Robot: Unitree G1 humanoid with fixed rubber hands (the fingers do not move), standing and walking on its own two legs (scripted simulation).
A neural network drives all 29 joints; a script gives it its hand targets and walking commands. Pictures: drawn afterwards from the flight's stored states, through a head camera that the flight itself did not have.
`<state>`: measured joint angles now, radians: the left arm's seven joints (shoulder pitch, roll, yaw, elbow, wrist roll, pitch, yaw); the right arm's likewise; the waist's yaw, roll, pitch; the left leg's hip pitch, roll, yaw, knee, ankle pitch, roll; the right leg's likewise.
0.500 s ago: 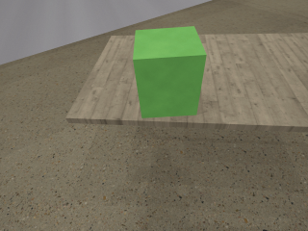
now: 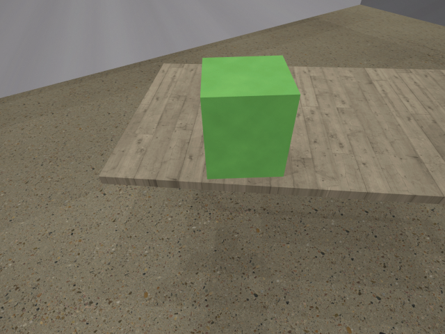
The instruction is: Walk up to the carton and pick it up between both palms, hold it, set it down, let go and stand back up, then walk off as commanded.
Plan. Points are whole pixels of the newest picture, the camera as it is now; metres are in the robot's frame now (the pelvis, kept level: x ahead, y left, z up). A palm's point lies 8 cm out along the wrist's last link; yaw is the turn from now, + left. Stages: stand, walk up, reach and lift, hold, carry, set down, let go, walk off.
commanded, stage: stand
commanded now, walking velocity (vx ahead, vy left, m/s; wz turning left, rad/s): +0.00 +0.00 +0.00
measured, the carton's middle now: (244, 118) +0.65 +0.00 +0.06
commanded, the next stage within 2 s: none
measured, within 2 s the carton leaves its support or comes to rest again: neither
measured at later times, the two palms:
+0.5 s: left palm out of the picture +0.09 +0.31 -0.09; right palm out of the picture +0.15 -0.28 -0.08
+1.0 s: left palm out of the picture +0.08 +0.32 -0.09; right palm out of the picture +0.15 -0.27 -0.07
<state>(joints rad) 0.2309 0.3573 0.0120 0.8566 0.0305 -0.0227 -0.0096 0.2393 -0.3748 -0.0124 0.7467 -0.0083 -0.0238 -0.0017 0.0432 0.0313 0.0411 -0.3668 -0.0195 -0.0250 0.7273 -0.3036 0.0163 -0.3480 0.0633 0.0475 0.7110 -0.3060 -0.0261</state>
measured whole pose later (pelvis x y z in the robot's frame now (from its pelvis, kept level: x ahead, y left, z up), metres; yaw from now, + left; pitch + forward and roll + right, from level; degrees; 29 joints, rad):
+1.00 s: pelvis +0.03 +0.01 +0.01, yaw +0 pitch -1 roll -2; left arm 0.23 0.36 0.01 0.94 0.03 -0.03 -0.01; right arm 0.24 -0.37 -0.01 0.76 -0.01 -0.03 0.01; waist 0.04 0.04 -0.02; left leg -0.33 -0.02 -0.03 0.62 -0.28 0.03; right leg -0.29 0.06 0.05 0.56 -0.26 -0.01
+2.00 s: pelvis +0.03 +0.01 +0.02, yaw +0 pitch +0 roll -1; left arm 0.23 0.36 0.01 0.96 0.03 -0.03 -0.01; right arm 0.24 -0.37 -0.01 0.79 -0.01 -0.03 0.01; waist 0.04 0.03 -0.02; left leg -0.32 -0.02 -0.03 0.59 -0.27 0.03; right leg -0.28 0.05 0.05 0.53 -0.25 -0.01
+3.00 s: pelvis +0.03 +0.01 +0.02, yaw +0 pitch +0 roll -1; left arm 0.23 0.36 0.01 0.96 0.03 -0.03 -0.01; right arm 0.24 -0.37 -0.01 0.79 -0.01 -0.02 0.01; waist 0.04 0.03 -0.02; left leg -0.31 -0.02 -0.03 0.59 -0.27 0.03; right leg -0.27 0.05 0.05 0.52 -0.25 -0.01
